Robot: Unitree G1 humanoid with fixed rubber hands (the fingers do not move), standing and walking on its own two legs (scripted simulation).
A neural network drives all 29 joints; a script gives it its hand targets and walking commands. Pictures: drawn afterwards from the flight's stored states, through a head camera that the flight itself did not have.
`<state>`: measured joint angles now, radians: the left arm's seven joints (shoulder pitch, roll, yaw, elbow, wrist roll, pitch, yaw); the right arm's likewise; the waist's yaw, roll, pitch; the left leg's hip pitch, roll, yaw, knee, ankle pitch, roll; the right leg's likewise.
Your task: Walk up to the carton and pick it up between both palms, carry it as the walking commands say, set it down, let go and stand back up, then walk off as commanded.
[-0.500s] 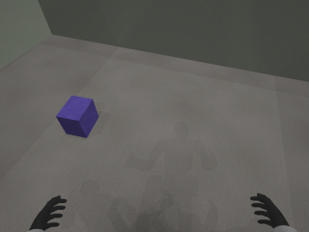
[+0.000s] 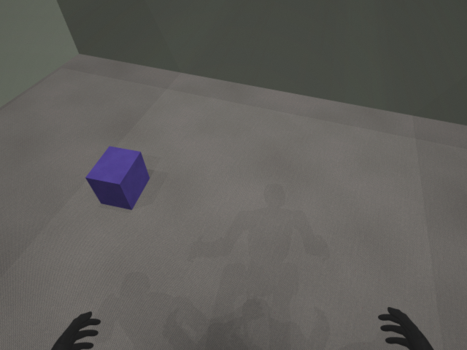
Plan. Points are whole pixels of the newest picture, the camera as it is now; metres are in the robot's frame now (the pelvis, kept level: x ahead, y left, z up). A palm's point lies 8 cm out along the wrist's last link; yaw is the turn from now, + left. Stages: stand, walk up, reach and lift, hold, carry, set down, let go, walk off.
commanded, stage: stand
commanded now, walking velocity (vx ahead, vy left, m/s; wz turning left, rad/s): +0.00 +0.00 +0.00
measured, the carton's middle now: (120, 178) +1.02 +0.59 -0.66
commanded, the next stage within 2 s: walk up in 0.36 s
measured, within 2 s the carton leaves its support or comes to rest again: neither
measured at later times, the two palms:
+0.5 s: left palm out of the picture +0.11 +0.31 -0.08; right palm out of the picture +0.11 -0.31 -0.08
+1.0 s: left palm out of the picture +0.11 +0.42 -0.13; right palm (301, 331) +0.18 -0.11 -0.11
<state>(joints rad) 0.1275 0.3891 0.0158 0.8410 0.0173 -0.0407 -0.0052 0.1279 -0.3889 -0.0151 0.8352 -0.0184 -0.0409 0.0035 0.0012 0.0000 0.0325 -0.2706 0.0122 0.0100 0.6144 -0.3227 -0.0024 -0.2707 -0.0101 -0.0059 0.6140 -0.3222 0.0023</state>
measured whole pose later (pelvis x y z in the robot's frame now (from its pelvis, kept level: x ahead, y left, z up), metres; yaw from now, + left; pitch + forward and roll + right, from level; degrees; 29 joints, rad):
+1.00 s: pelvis +0.09 +0.13 +0.00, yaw +13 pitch +0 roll +0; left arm 0.22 0.31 0.06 0.88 0.05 -0.03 -0.03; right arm 0.30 -0.23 -0.02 0.91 -0.02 -0.03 0.04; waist -0.02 -0.05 0.04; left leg -0.33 0.04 0.06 0.64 -0.32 0.00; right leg -0.43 -0.14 -0.02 1.17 -0.43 0.03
